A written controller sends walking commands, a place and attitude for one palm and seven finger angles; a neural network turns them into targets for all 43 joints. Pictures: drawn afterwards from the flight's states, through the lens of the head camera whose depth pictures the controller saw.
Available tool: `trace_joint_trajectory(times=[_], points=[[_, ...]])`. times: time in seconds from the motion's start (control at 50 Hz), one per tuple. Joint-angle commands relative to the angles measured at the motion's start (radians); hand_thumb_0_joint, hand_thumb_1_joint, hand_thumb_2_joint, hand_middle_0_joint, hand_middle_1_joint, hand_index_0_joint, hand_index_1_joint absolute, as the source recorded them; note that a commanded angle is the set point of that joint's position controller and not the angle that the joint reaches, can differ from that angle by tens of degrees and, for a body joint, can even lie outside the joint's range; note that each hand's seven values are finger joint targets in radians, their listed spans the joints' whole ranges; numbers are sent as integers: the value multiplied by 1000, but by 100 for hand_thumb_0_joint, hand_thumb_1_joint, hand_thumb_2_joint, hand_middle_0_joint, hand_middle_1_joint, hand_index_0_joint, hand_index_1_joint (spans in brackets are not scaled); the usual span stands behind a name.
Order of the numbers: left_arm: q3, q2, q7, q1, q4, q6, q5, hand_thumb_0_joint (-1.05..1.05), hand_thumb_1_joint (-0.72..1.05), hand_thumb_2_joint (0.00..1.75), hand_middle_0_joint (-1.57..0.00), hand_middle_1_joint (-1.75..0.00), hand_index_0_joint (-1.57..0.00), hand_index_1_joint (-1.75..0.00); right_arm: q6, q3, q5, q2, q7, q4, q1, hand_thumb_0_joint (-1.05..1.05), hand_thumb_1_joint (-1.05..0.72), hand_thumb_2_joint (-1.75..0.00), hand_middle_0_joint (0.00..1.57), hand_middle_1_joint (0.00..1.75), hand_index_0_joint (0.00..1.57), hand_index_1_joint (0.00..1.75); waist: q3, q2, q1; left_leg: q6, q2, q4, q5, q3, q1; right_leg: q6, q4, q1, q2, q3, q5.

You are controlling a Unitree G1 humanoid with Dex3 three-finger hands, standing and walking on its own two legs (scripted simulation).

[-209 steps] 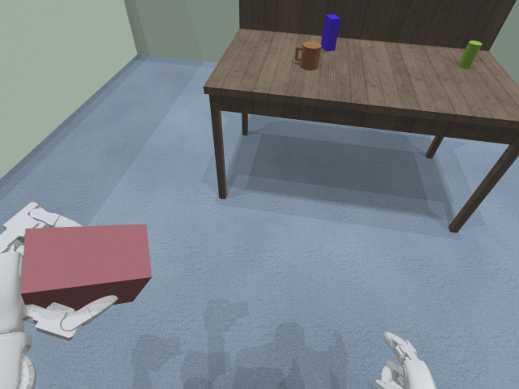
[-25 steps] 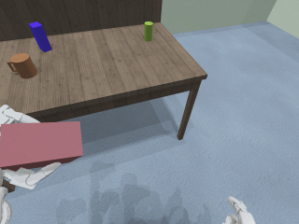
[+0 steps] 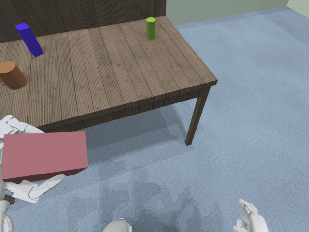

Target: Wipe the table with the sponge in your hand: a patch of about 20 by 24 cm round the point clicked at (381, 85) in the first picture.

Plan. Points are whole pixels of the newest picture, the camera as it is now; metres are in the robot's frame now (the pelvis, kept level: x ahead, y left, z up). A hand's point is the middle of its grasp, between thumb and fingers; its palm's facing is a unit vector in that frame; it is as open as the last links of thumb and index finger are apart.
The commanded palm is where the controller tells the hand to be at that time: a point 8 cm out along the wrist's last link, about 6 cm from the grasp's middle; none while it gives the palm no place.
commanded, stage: take the last steps up to it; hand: left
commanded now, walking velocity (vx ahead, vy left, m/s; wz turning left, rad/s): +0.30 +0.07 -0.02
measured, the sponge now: (57, 157) +0.23 +0.20 +0.14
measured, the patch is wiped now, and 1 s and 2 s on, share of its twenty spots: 0.00 0.00 0.00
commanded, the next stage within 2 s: come to a stop and stand still in 1.12 s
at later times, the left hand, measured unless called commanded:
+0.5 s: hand (61, 110) +0.33 +0.22 +0.16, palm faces +0.40 -0.80 -0.45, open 10.5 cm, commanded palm +0.27 +0.27 +0.17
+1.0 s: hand (70, 80) +0.41 +0.23 +0.17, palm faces +0.37 -0.82 -0.44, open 10.5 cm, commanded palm +0.35 +0.27 +0.17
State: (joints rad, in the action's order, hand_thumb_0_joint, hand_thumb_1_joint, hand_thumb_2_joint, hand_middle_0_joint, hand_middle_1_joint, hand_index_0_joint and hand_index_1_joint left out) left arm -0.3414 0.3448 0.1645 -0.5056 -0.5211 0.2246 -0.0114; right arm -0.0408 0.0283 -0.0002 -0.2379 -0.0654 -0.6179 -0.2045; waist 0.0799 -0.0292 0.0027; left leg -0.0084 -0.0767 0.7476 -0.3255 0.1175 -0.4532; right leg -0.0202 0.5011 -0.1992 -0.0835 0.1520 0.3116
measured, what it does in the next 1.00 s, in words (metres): walks ahead: left foot, then right foot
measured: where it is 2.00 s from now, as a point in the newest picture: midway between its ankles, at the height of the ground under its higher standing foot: (155, 225)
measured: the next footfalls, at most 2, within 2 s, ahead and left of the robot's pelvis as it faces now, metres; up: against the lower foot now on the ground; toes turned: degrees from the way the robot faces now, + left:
left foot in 0.08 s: +0.13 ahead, +0.14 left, +0.00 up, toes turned +9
right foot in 0.40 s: +0.16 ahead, -0.11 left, +0.00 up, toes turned -12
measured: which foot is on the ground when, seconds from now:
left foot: up 0.00-0.06, down 0.08-0.40, up 0.42-0.72, down 0.74-1.00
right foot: down 0.00-0.08, up 0.10-0.38, down 0.40-0.74, up 0.76-1.00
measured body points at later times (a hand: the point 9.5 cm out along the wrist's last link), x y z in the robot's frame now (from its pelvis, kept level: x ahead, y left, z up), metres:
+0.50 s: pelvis +0.10 -0.01 -0.01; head +0.13 -0.03 +0.43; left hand +0.30 +0.26 +0.18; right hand +0.26 -0.23 -0.13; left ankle +0.08 +0.12 -0.68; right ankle +0.12 -0.10 -0.74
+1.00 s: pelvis +0.19 +0.00 -0.01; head +0.21 -0.01 +0.44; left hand +0.38 +0.27 +0.20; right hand +0.36 -0.21 -0.10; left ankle +0.22 +0.12 -0.74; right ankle +0.20 -0.10 -0.73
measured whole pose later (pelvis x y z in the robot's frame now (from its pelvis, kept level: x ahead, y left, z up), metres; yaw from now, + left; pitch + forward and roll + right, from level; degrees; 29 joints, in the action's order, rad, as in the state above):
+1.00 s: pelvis +0.19 +0.00 -0.01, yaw -1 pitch +0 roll +1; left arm -0.36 0.38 0.16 -0.50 -0.54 0.21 -0.03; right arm -0.10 -0.03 0.01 -0.13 -0.06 -0.58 -0.21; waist 0.04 0.00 0.00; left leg 0.00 -0.07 0.55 -0.24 0.13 -0.30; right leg 0.02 0.69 -0.34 -0.05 0.13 0.40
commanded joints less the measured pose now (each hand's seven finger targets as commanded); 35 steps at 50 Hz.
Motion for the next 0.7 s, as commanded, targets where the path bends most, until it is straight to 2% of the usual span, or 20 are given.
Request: trace_joint_trajectory(times=[0.0,0.02,0.04,0.06,0.08,0.1,0.14,0.2,0.26,0.34,0.36,0.38,0.4,0.42,0.44,0.46,0.52,0.58,0.64,0.68], points=[[-150,194,40,65,-250,59,-12,0,10,130,-120,-160,-120,-160,-66,25,-3,-49,-7,175,65,0,-90,-90,20,30,20,30,-213,-84,6,2,45,-253,132,88,178,-87,-48,127,-178,-149,-339],[-139,188,40,90,-272,63,-11,0,10,130,-120,-160,-120,-160,-68,34,-1,-59,-12,179,54,0,-90,-90,20,30,20,30,-233,-39,-6,10,38,-311,161,82,279,-63,58,88,-148,-121,-334],[-144,193,40,105,-277,72,-10,0,10,130,-120,-160,-120,-160,-69,47,2,-81,-17,182,46,0,-90,-90,20,30,20,30,-249,105,-22,52,-34,-339,189,-20,429,-25,227,-49,-102,-95,-274],[-142,185,40,112,-290,80,-13,0,10,130,-120,-160,-120,-160,-69,55,5,-103,-13,184,53,0,-90,-90,20,30,20,30,-278,315,-18,153,-245,-353,358,-310,574,30,450,-268,12,-25,89],[-141,199,34,117,-229,90,-9,0,10,130,-120,-160,-120,-160,-72,44,5,-89,-6,187,54,0,-90,-90,20,30,20,30,-254,335,-15,237,-353,-433,333,-497,513,27,629,-358,53,-74,348],[-165,246,21,131,-223,89,-11,0,10,130,-120,-160,-120,-160,-83,38,-3,-85,-9,171,74,0,-90,-90,20,30,20,30,-217,335,-10,266,-376,-454,230,-543,449,28,707,-413,11,-140,310],[-147,205,11,107,-241,84,-11,0,10,130,-120,-160,-120,-160,-89,42,13,-77,-1,149,75,0,-90,-90,20,30,20,30,-171,231,-10,265,-332,-440,192,-398,393,42,698,-469,-31,-146,217],[-138,180,5,63,-301,81,-14,0,10,130,-120,-160,-120,-160,-104,35,12,-77,6,148,78,0,-90,-90,20,30,20,30,-172,271,5,189,-235,-455,172,-174,262,49,521,-325,-24,-64,98],[-133,161,4,24,-247,73,-22,0,10,130,-120,-160,-120,-160,-116,24,7,-71,2,145,65,0,-90,-90,20,30,20,30,-177,276,-2,164,-222,-446,179,-115,230,58,288,-197,16,5,86],[-138,168,8,71,-147,44,-14,0,10,130,-120,-160,-120,-160,-97,16,6,-68,-17,137,76,0,-90,-90,20,30,20,30,-179,187,3,100,-180,-295,12,-57,153,55,20,15,50,47,-2],[-135,174,8,95,-124,38,-9,0,10,130,-120,-160,-120,-160,-89,17,8,-58,-19,136,75,0,-90,-90,20,30,20,30,-181,82,6,76,-132,-155,-49,-14,97,28,-64,70,-4,-44,6],[-146,207,11,121,-115,35,-1,0,10,130,-120,-160,-120,-160,-77,15,8,-37,-16,141,69,0,-90,-90,20,30,20,30,-181,-164,4,34,-23,112,-146,52,-78,-63,-168,152,-195,-378,14],[-167,227,17,142,-107,26,-10,0,10,130,-120,-160,-120,-160,-85,5,6,-40,-8,159,105,0,-90,-90,20,30,20,30,-169,-296,27,8,46,332,-260,-8,-243,-164,-243,201,-360,-654,-48],[-143,214,10,173,-121,31,-23,0,10,130,-120,-160,-120,-160,-90,19,5,-63,1,138,101,0,-90,-90,20,30,20,30,-162,-279,13,-3,12,447,-193,-113,-258,-179,-259,181,-378,-663,-25],[-160,224,10,159,-131,41,-23,0,10,130,-120,-160,-120,-160,-87,12,8,-57,4,129,99,0,-90,-90,20,30,20,30,-147,-211,7,-11,-8,493,-145,-136,-284,-190,-234,190,-370,-598,-100],[-155,214,7,134,-153,52,-18,0,10,130,-120,-160,-120,-160,-76,5,6,-54,4,118,106,0,-90,-90,20,30,20,30,-140,-123,7,-20,-23,491,-103,-134,-268,-169,-204,171,-330,-463,-234],[-158,215,15,110,-216,77,-5,0,10,130,-120,-160,-120,-160,-64,-1,-1,-43,-1,129,119,0,-90,-90,20,30,20,30,-178,-78,-1,-15,-27,234,-61,-72,-127,-127,-138,139,-260,-206,-537],[-166,201,25,36,-240,72,-12,0,10,130,-120,-160,-120,-160,-63,9,-6,-34,2,162,105,0,-90,-90,20,30,20,30,-206,-131,25,-4,15,-19,-6,21,-10,-119,-117,159,-231,-164,-532],[-167,199,39,32,-250,65,-15,0,10,130,-120,-160,-120,-160,-66,17,-8,-33,-5,177,78,0,-90,-90,20,30,20,30,-229,-87,12,-2,62,-214,110,73,143,-87,-57,138,-190,-142,-430],[-152,195,39,85,-258,69,-15,0,10,130,-120,-160,-120,-160,-63,36,-1,-58,-14,178,59,0,-90,-90,20,30,20,30,-225,-17,-5,10,35,-316,175,53,283,-48,40,59,-158,-123,-299]])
